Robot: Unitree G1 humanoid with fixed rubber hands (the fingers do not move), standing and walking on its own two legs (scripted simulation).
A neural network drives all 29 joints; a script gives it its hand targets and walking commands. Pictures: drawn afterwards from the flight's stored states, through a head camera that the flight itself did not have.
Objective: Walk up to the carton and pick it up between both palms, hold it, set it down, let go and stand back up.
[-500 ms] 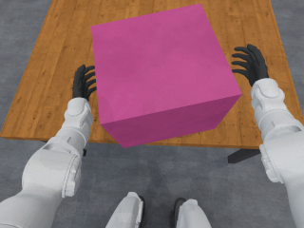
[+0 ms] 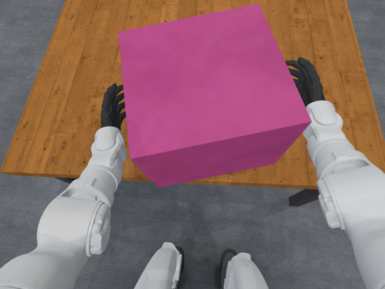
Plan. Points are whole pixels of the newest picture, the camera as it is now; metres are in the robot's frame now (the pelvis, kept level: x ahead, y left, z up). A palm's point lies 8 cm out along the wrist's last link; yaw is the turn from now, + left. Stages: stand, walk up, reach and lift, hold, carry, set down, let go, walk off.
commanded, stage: reach and lift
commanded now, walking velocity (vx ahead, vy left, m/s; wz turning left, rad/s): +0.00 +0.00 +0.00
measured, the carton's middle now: (204, 104) +0.50 +0.06 -0.03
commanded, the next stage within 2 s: none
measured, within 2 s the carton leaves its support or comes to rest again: neither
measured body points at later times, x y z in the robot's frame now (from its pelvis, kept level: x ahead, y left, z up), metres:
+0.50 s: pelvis +0.00 +0.00 +0.00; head +0.16 -0.01 +0.42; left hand +0.42 +0.25 +0.00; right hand +0.52 -0.15 +0.01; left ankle +0.02 +0.14 -0.67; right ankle +0.04 -0.09 -0.67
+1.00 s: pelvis +0.01 +0.01 +0.02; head +0.17 +0.00 +0.44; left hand +0.42 +0.25 +0.00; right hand +0.50 -0.14 +0.01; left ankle +0.02 +0.14 -0.67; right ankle +0.04 -0.09 -0.67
